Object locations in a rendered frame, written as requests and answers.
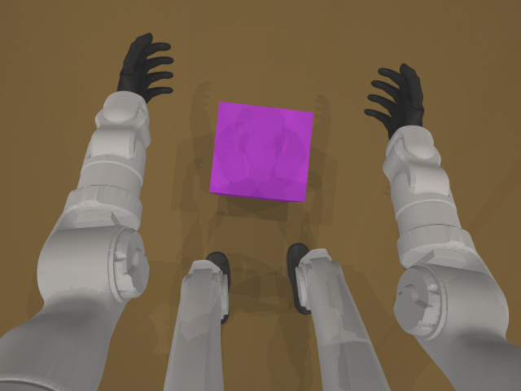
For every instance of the carton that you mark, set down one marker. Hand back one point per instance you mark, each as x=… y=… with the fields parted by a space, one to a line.
x=261 y=153

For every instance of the left robot forearm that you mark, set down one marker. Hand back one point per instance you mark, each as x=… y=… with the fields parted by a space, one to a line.
x=112 y=174

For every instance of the left robot hand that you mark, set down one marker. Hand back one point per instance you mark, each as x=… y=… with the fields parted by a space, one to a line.
x=134 y=76

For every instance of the robot right upper arm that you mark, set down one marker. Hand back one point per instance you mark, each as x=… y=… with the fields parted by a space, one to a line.
x=460 y=318

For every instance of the right robot hand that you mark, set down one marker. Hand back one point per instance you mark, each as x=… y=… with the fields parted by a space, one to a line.
x=408 y=108

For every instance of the right robot forearm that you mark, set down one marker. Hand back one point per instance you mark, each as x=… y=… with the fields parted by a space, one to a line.
x=429 y=228

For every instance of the left robot thigh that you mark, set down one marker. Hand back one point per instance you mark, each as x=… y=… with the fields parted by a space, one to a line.
x=195 y=357

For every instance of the robot left upper arm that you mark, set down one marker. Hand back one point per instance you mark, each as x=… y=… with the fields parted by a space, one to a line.
x=87 y=275

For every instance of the robot thigh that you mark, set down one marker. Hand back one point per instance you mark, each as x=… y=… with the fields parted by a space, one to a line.
x=195 y=357
x=347 y=358

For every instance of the right robot thigh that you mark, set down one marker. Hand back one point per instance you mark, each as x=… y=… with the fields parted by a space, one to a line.
x=347 y=358

